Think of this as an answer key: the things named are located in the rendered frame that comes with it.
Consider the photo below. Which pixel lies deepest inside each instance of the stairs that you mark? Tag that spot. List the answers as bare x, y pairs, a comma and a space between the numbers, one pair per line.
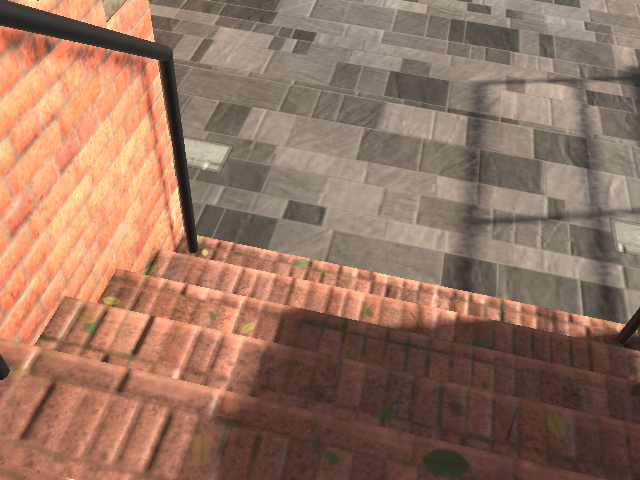
519, 380

